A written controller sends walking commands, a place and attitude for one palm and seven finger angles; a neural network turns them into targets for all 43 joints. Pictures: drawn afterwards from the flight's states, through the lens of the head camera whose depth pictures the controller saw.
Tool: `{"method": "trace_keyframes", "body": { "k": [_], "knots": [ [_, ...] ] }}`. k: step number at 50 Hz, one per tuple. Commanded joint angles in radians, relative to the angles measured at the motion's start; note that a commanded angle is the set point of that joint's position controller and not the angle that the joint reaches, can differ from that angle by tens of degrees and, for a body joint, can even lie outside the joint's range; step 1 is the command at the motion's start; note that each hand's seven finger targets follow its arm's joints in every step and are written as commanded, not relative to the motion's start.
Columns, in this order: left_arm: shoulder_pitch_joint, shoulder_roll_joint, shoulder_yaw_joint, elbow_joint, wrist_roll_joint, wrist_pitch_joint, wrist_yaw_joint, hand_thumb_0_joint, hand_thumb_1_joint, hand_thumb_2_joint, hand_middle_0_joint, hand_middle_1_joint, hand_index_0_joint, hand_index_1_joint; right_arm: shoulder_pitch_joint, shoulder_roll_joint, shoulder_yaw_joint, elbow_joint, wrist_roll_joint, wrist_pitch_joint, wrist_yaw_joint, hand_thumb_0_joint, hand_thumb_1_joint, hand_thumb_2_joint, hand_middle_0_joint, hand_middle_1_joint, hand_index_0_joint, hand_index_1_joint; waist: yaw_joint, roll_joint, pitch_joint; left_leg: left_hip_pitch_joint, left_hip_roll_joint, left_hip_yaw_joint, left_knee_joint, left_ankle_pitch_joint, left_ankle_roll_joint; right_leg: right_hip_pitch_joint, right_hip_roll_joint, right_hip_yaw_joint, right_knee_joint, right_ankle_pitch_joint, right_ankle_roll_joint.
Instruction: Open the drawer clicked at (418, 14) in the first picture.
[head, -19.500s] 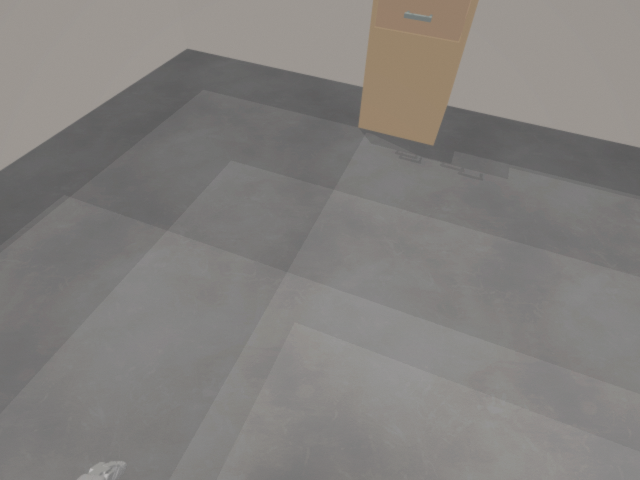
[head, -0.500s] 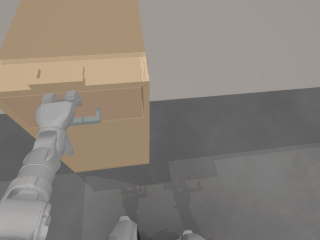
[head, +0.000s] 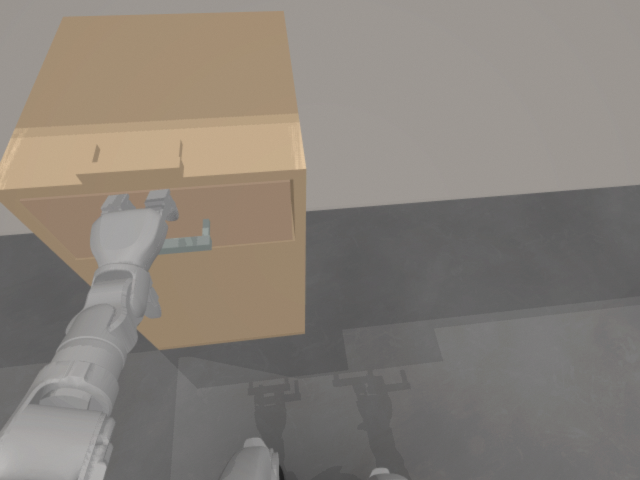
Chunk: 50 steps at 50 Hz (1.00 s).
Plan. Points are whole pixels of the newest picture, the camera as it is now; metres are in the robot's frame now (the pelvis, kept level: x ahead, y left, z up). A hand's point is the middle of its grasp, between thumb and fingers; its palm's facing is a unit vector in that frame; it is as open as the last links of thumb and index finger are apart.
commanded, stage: re-aim the fingers above the handle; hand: left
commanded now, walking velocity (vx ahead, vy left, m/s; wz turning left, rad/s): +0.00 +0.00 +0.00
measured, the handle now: (173, 236) +0.49 +0.24 -0.08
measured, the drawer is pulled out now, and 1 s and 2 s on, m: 0.00 0.00 0.00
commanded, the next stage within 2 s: lower the fingers behind the handle in 0.34 s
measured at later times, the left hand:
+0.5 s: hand (152, 249) +0.43 +0.24 -0.02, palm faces -0.06 -0.04 -1.00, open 13.8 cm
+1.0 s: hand (157, 261) +0.43 +0.25 -0.06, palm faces -0.06 -0.04 -1.00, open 13.8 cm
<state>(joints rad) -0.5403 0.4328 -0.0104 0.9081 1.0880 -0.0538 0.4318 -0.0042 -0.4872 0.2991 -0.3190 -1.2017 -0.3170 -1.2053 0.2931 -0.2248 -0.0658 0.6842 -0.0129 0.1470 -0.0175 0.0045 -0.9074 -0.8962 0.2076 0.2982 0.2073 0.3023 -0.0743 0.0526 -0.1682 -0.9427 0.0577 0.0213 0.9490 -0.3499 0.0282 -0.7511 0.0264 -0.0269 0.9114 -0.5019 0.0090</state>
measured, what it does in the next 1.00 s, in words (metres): stands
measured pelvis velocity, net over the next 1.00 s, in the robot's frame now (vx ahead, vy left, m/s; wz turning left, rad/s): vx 0.00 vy -0.01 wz -0.01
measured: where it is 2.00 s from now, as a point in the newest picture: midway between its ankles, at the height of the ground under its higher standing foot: outside the picture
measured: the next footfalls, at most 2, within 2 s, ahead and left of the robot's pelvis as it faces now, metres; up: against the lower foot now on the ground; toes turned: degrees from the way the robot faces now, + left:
none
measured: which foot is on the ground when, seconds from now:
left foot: down 0.00-1.00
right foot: down 0.00-1.00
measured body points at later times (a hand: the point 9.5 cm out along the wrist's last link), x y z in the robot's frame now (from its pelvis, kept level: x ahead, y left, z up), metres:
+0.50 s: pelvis +0.00 -0.01 +0.00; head +0.10 -0.01 +0.43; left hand +0.43 +0.24 +0.03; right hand +0.03 -0.29 -0.13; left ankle +0.05 +0.10 -0.68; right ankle -0.04 -0.13 -0.68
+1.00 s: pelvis +0.00 -0.01 -0.03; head +0.12 +0.00 +0.41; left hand +0.43 +0.25 -0.01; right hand +0.05 -0.27 -0.15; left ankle +0.05 +0.10 -0.68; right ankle -0.04 -0.13 -0.68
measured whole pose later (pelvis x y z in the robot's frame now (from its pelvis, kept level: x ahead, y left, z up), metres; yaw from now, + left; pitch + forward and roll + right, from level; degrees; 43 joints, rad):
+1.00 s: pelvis +0.00 -0.01 -0.03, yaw -1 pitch +24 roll -4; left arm -0.60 0.45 0.03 0.98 1.11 -0.04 0.47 0.00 -0.49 0.30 -0.32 -1.20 -0.32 -1.20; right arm 0.27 -0.22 -0.06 0.70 -0.03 0.13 -0.01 0.00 -0.91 -0.90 0.21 0.30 0.21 0.30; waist -0.09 0.05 -0.19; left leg -1.11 0.07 0.01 1.08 -0.40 0.02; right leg -0.92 0.04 -0.03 1.06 -0.56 0.00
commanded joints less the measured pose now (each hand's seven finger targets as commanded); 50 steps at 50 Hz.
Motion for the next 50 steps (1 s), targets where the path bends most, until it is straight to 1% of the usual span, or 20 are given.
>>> {"method": "trace_keyframes", "body": {
  "k": [1,2,3,5,8,11,12,15,17,19,22,25,30,35,37,40,43,46,47,50],
  "knots": [
    [-0.397,0.246,0.084,-0.173,0.014,0.004,0.053,0.0,-0.5,0.3,-0.3,-1.2,-0.3,-1.2,0.098,-0.168,-0.053,-0.065,-0.002,-0.022,-0.013,0.0,-0.9,-0.9,0.2,0.3,0.2,0.3,-0.01,0.077,-0.376,0.515,-0.038,-0.04,-0.084,0.251,0.012,-0.107,0.063,-0.034,-0.114,0.244,-0.05],
    [-0.401,0.214,0.059,-0.144,0.006,0.015,0.053,0.0,-0.5,0.3,-0.3,-1.2,-0.3,-1.2,0.102,-0.167,-0.052,-0.065,-0.004,-0.023,-0.013,0.0,-0.9,-0.9,0.2,0.3,0.2,0.3,-0.024,0.064,-0.335,0.492,-0.04,-0.037,-0.081,0.237,0.015,-0.11,0.064,-0.035,-0.121,0.241,-0.05],
    [-0.418,0.242,0.075,-0.143,0.014,0.018,0.053,0.0,-0.5,0.3,-0.3,-1.2,-0.3,-1.2,0.101,-0.171,-0.05,-0.065,-0.003,-0.022,-0.012,0.0,-0.9,-0.9,0.2,0.3,0.2,0.3,-0.018,0.053,-0.346,0.48,-0.038,-0.037,-0.081,0.231,0.013,-0.11,0.062,-0.034,-0.117,0.24,-0.048],
    [-0.44,0.217,0.052,-0.119,0.004,0.031,0.046,0.0,-0.5,0.3,-0.3,-1.2,-0.3,-1.2,0.102,-0.168,-0.048,-0.066,-0.003,-0.025,-0.012,0.0,-0.9,-0.9,0.2,0.3,0.2,0.3,-0.03,0.05,-0.346,0.464,-0.041,-0.033,-0.08,0.217,0.016,-0.1,0.061,-0.03,-0.122,0.235,-0.047],
    [-0.425,0.257,0.076,-0.128,0.005,0.031,0.034,0.0,-0.5,0.3,-0.3,-1.2,-0.3,-1.2,0.109,-0.172,-0.047,-0.074,0.0,-0.025,-0.015,0.0,-0.9,-0.9,0.2,0.3,0.2,0.3,-0.014,0.04,-0.392,0.458,-0.044,-0.025,-0.069,0.235,0.018,-0.066,0.061,-0.021,-0.118,0.264,-0.043],
    [-0.411,0.244,0.073,-0.128,0.0,0.015,0.021,0.0,-0.5,0.3,-0.3,-1.2,-0.3,-1.2,0.113,-0.167,-0.05,-0.066,0.001,-0.027,-0.016,0.0,-0.9,-0.9,0.2,0.3,0.2,0.3,-0.013,0.055,-0.398,0.468,-0.041,-0.019,-0.062,0.254,0.02,-0.063,0.062,-0.017,-0.117,0.285,-0.042],
    [-0.386,0.284,0.106,-0.128,-0.003,0.012,0.021,0.0,-0.5,0.3,-0.3,-1.2,-0.3,-1.2,0.113,-0.171,-0.049,-0.068,-0.001,-0.024,-0.02,0.0,-0.9,-0.9,0.2,0.3,0.2,0.3,-0.004,0.035,-0.383,0.447,-0.042,-0.017,-0.059,0.253,0.021,-0.042,0.062,-0.014,-0.118,0.297,-0.043],
    [-0.407,0.253,0.077,-0.148,-0.001,0.003,0.022,0.0,-0.5,0.3,-0.3,-1.2,-0.3,-1.2,0.112,-0.164,-0.047,-0.062,-0.001,-0.026,-0.021,0.0,-0.9,-0.9,0.2,0.3,0.2,0.3,-0.016,0.058,-0.364,0.43,-0.044,-0.015,-0.058,0.262,0.021,-0.045,0.06,-0.015,-0.114,0.309,-0.044],
    [-0.382,0.291,0.11,-0.123,0.001,0.001,0.03,0.0,-0.5,0.3,-0.3,-1.2,-0.3,-1.2,0.119,-0.17,-0.05,-0.057,0.0,-0.025,-0.023,0.0,-0.9,-0.9,0.2,0.3,0.2,0.3,-0.013,0.015,-0.359,0.411,-0.044,-0.011,-0.051,0.245,0.025,-0.038,0.062,-0.01,-0.118,0.306,-0.039],
    [-0.405,0.273,0.088,-0.144,-0.002,-0.002,0.035,0.0,-0.5,0.3,-0.3,-1.2,-0.3,-1.2,0.12,-0.166,-0.049,-0.057,0.001,-0.028,-0.023,0.0,-0.9,-0.9,0.2,0.3,0.2,0.3,-0.018,0.038,-0.374,0.4,-0.049,-0.004,-0.049,0.245,0.027,-0.026,0.06,-0.005,-0.116,0.319,-0.038],
    [-0.383,0.322,0.129,-0.139,-0.002,-0.003,0.036,0.0,-0.5,0.3,-0.3,-1.2,-0.3,-1.2,0.123,-0.172,-0.051,-0.047,0.002,-0.028,-0.026,0.0,-0.9,-0.9,0.2,0.3,0.2,0.3,-0.01,0.034,-0.384,0.404,-0.047,-0.003,-0.042,0.271,0.027,-0.013,0.06,-0.002,-0.112,0.353,-0.037],
    [-0.375,0.268,0.092,-0.12,-0.008,-0.004,0.027,0.0,-0.5,0.3,-0.3,-1.2,-0.3,-1.2,0.124,-0.166,-0.051,-0.041,-0.001,-0.032,-0.021,0.0,-0.9,-0.9,0.2,0.3,0.2,0.3,-0.019,0.041,-0.37,0.389,-0.049,-0.001,-0.033,0.279,0.026,-0.022,0.058,-0.001,-0.105,0.372,-0.038],
    [-0.355,0.277,0.103,-0.107,-0.008,-0.027,0.019,0.0,-0.5,0.3,-0.3,-1.2,-0.3,-1.2,0.129,-0.167,-0.052,-0.037,-0.005,-0.032,-0.019,0.0,-0.9,-0.9,0.2,0.3,0.2,0.3,-0.018,0.015,-0.375,0.361,-0.048,-0.004,-0.008,0.285,0.026,-0.037,0.059,-0.002,-0.082,0.39,-0.038],
    [-0.38,0.282,0.12,-0.153,0.015,-0.055,0.048,0.0,-0.5,0.3,-0.3,-1.2,-0.3,-1.2,0.124,-0.165,-0.059,-0.033,-0.013,-0.033,-0.015,0.0,-0.9,-0.9,0.2,0.3,0.2,0.3,-0.019,0.063,-0.427,0.387,-0.042,-0.017,0.032,0.331,0.022,-0.109,0.061,-0.009,-0.036,0.385,-0.042],
    [-0.377,0.288,0.128,-0.14,0.022,-0.049,0.065,0.0,-0.5,0.3,-0.3,-1.2,-0.3,-1.2,0.126,-0.168,-0.058,-0.032,-0.017,-0.033,-0.012,0.0,-0.9,-0.9,0.2,0.3,0.2,0.3,-0.016,0.073,-0.418,0.38,-0.04,-0.021,0.042,0.33,0.018,-0.139,0.064,-0.016,-0.021,0.369,-0.043],
    [-0.36,0.286,0.143,-0.163,0.022,-0.032,0.085,0.0,-0.5,0.3,-0.3,-1.2,-0.3,-1.2,0.121,-0.168,-0.058,-0.038,-0.024,-0.029,-0.004,0.0,-0.9,-0.9,0.2,0.3,0.2,0.3,-0.004,0.09,-0.476,0.408,-0.04,-0.026,0.056,0.379,0.014,-0.134,0.066,-0.019,0.002,0.397,-0.045],
    [-0.381,0.248,0.103,-0.126,0.027,0.001,0.093,0.0,-0.5,0.3,-0.3,-1.2,-0.3,-1.2,0.118,-0.169,-0.056,-0.038,-0.022,-0.026,0.002,0.0,-0.9,-0.9,0.2,0.3,0.2,0.3,-0.024,0.065,-0.435,0.393,-0.037,-0.031,0.053,0.329,0.013,-0.177,0.069,-0.027,-0.006,0.341,-0.041],
    [-0.424,0.273,0.113,-0.129,0.031,0.012,0.088,0.0,-0.5,0.3,-0.3,-1.2,-0.3,-1.2,0.122,-0.173,-0.056,-0.036,-0.022,-0.027,-0.002,0.0,-0.9,-0.9,0.2,0.3,0.2,0.3,-0.025,0.072,-0.475,0.406,-0.034,-0.036,0.06,0.325,0.012,-0.186,0.066,-0.026,0.006,0.331,-0.04],
    [-0.409,0.246,0.093,-0.112,0.024,0.018,0.083,0.0,-0.5,0.3,-0.3,-1.2,-0.3,-1.2,0.123,-0.169,-0.056,-0.036,-0.023,-0.028,-0.004,0.0,-0.9,-0.9,0.2,0.3,0.2,0.3,-0.031,0.081,-0.445,0.402,-0.035,-0.032,0.062,0.311,0.014,-0.191,0.07,-0.027,-0.001,0.32,-0.042],
    [-0.427,0.275,0.111,-0.103,0.023,0.007,0.072,0.0,-0.5,0.3,-0.3,-1.2,-0.3,-1.2,0.123,-0.171,-0.049,-0.033,-0.025,-0.03,-0.008,0.0,-0.9,-0.9,0.2,0.3,0.2,0.3,-0.032,0.057,-0.455,0.373,-0.035,-0.04,0.072,0.304,0.016,-0.19,0.066,-0.025,0.011,0.32,-0.042]
  ]
}}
